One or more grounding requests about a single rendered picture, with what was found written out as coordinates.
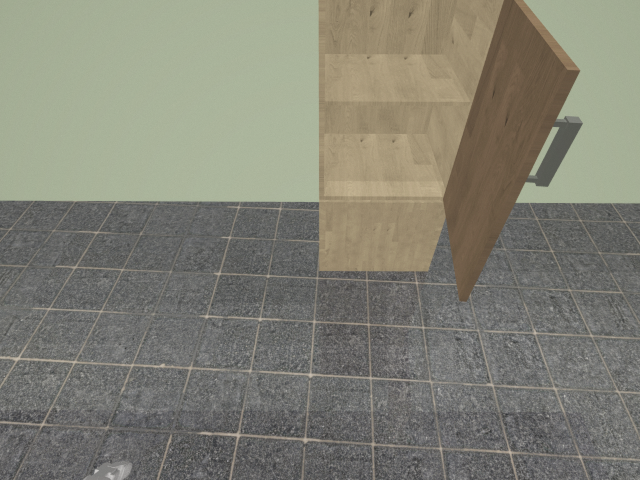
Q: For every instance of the handle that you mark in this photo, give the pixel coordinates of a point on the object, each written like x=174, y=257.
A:
x=568, y=129

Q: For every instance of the cupboard door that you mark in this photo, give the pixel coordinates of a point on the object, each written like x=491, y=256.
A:
x=525, y=81

